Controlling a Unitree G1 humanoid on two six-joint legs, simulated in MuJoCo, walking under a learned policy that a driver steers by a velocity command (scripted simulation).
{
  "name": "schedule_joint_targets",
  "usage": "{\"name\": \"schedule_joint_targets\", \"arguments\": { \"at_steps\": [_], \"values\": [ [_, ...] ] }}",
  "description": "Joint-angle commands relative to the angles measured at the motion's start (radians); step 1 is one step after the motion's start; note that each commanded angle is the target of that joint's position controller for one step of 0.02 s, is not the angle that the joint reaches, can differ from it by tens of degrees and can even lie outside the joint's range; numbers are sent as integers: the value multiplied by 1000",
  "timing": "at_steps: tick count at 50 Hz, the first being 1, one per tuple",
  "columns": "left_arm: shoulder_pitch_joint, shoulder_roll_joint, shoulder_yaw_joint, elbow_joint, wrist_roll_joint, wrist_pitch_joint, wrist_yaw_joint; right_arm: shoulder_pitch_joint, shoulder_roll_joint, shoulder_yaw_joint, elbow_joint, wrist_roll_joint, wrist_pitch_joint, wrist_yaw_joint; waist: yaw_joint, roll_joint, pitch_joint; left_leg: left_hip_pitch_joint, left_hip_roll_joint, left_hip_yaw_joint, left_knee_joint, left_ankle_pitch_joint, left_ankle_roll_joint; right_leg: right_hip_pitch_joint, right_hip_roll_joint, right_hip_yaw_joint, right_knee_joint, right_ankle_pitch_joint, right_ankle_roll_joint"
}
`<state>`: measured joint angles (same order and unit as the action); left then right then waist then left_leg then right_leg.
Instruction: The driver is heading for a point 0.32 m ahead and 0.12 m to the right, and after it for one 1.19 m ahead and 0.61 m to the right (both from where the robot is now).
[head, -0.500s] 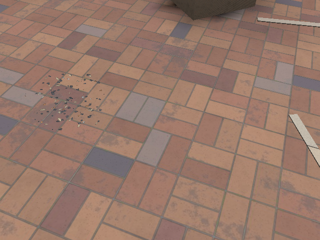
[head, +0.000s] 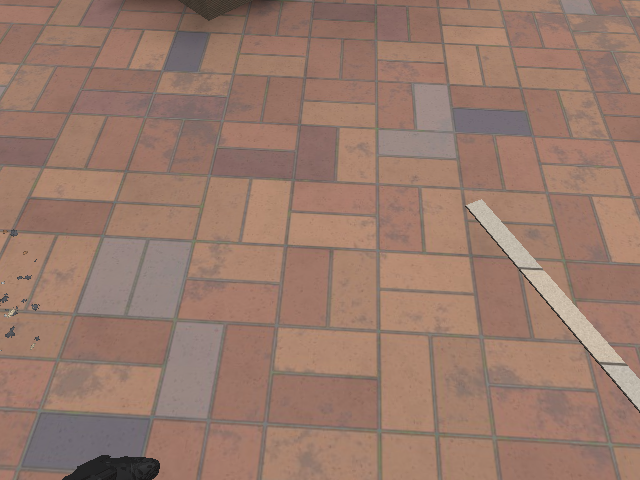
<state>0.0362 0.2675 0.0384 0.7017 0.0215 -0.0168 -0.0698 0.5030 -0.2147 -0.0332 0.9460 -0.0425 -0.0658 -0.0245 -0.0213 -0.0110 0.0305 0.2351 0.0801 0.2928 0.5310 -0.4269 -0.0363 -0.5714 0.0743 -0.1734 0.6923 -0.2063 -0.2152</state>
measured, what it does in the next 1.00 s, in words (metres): walks ahead, turning right: left foot, then right foot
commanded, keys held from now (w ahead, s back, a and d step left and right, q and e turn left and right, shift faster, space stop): w+e+shift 0.12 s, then e+shift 0.80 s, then shift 0.08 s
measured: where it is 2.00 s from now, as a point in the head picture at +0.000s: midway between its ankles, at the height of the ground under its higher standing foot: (364, 465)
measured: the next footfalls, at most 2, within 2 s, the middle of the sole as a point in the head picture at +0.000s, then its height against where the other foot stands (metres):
left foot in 0.40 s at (322, 406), level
right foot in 0.82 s outside the picture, level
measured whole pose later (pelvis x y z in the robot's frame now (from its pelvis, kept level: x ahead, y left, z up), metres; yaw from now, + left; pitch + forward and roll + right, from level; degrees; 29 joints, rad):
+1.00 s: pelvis +0.44 -0.06 +0.04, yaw -58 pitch +2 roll +3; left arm 0.19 0.32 0.08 0.57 0.00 0.05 0.03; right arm 0.06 -0.34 -0.10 0.69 -0.01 0.00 -0.02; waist 0.00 0.03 0.07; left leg -0.59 0.00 -0.01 1.07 -0.37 -0.06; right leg -0.36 0.02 0.08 0.54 -0.21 -0.05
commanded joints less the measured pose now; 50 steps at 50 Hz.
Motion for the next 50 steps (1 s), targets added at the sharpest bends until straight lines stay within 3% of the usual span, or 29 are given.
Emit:
{"name": "schedule_joint_targets", "arguments": {
  "at_steps": [1,2,4,5,7,11,12,13,15,18,19,20,21,22,23,24,26,28,32,37,40,41,42,43,44,45,46,47,50],
  "values": [
    [352,323,115,64,12,19,43,-116,-104,-27,-204,15,-30,27,118,-235,-218,-969,-118,-141,1063,-16,16,954,-274,814,-271,-452,-243],
    [369,312,118,44,2,26,42,-264,-159,-26,-266,15,-58,28,176,-65,-255,-1102,-102,-364,1115,61,38,959,-309,1010,-412,-458,-252],
    [355,230,101,81,0,8,59,-287,-155,-12,-275,14,-84,27,92,89,-68,-1053,0,-384,930,148,54,689,-288,851,-481,-269,-172],
    [315,204,91,80,0,-6,67,-291,-146,-8,-276,-2,-73,25,46,107,-23,-985,28,-385,862,131,40,555,-237,752,-484,-176,-148],
    [260,156,67,64,-13,-31,73,-256,-142,-4,-272,-30,-28,29,-23,99,36,-908,53,-375,775,96,-1,377,-169,636,-490,34,-140],
    [296,198,71,66,-25,-48,69,-421,-104,19,-363,-16,-2,38,-12,69,85,-798,4,-262,442,241,-45,199,-60,447,-426,730,-69],
    [305,103,55,31,-88,-57,86,-572,-90,10,-420,25,-55,19,49,97,63,-786,-65,-305,297,315,-46,186,-21,480,-397,607,-26],
    [321,145,63,44,-91,-48,95,-615,-71,18,-441,28,-75,17,65,70,36,-737,-119,-294,120,416,-35,209,5,475,-371,567,16],
    [391,194,81,69,-72,-19,113,-624,-96,0,-451,37,-93,22,99,-16,-48,-577,-202,-283,-62,614,-22,261,16,517,-328,496,102],
    [336,168,81,42,-68,-6,121,-512,-184,-48,-456,54,-82,5,13,-115,-133,-357,-196,-350,-124,693,2,303,34,572,-97,504,185],
    [259,167,81,8,-67,-4,119,-357,-202,-62,-426,46,-76,-5,-88,-133,-215,-187,-148,-362,-167,802,19,282,65,542,94,492,224],
    [286,66,51,-23,-39,6,116,-182,-218,-59,-385,29,-61,-11,-118,-48,-385,95,86,-522,-21,1014,95,173,104,464,418,-97,260],
    [472,13,29,-54,-26,11,103,-151,-222,-39,-399,-21,-51,-5,-27,267,-564,290,407,-872,80,1478,280,7,172,445,772,-656,279],
    [589,128,40,-53,-49,19,83,-200,-232,-50,-391,-1,-35,9,15,280,-663,277,523,-1033,49,1194,406,-55,50,459,993,-542,306],
    [477,176,51,-75,-72,35,77,-339,-205,-55,-429,12,-19,-1,24,221,-566,154,440,-978,-61,661,399,-135,-40,388,1002,-391,311],
    [352,207,63,-89,-65,53,85,-410,-117,-29,-444,13,-1,-17,10,90,-378,-65,320,-800,-135,429,329,-153,-81,316,909,-284,315],
    [305,191,70,-119,-63,89,102,-496,-110,-16,-429,17,22,-23,66,59,-136,-433,197,-578,-217,417,254,-56,-121,273,777,-247,317],
    [291,103,50,-146,-55,88,108,-498,-150,-40,-383,15,15,-13,77,108,-61,-579,150,-417,-266,523,242,18,-138,221,589,-242,308],
    [233,107,45,-159,-45,76,96,-491,-209,-70,-337,21,14,-8,59,99,-169,-478,233,-359,-267,602,285,78,-197,218,366,-97,278],
    [140,164,69,-180,-48,101,65,-511,-255,-90,-318,43,35,5,43,140,-122,-498,245,-238,-271,330,227,200,-175,141,151,-56,226],
    [137,167,87,-179,-45,107,58,-478,-252,-95,-297,61,48,14,53,103,-117,-462,241,-181,-161,228,163,291,-126,87,-54,-52,178],
    [183,189,102,-162,-41,107,66,-435,-223,-89,-278,62,55,17,62,54,-116,-510,206,-146,-61,155,116,375,-106,112,-128,-21,145],
    [256,291,134,-154,-41,100,83,-391,-181,-81,-269,49,65,22,67,-184,-77,-696,91,-49,237,-31,21,495,-252,388,-298,243,54],
    [236,394,143,-187,-17,77,90,-463,-166,-70,-358,16,61,13,43,-359,-94,-1007,-68,-163,507,-238,-46,557,-423,786,-346,265,-145],
    [220,342,135,-200,-2,48,82,-544,-207,-81,-370,22,53,6,98,-203,-139,-1041,-70,-325,629,-197,-29,536,-417,759,-381,212,-162],
    [191,320,124,-195,-6,29,83,-546,-215,-85,-373,42,48,3,64,-161,-120,-1041,-64,-363,631,-99,-2,508,-378,694,-385,167,-110],
    [140,284,116,-203,-25,25,88,-509,-221,-90,-348,38,47,-5,30,-98,-113,-1026,-48,-376,604,-15,4,487,-334,631,-364,145,-53],
    [84,246,101,-216,-37,33,97,-477,-232,-94,-334,27,49,-10,8,-101,-122,-994,-41,-369,579,36,-5,459,-319,572,-338,200,-24],
    [65,197,76,-224,-17,46,114,-426,-190,-81,-305,32,53,5,-2,-93,-187,-838,-70,-326,548,111,-38,388,-257,466,-283,386,-12]
  ]
}}
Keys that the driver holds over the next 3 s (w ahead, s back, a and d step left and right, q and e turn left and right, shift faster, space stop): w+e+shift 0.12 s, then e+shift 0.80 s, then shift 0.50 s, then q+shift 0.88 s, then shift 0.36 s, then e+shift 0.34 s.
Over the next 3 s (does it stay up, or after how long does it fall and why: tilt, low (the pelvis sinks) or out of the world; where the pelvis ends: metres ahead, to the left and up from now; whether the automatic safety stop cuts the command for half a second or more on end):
stays up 0.52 -0.06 0.04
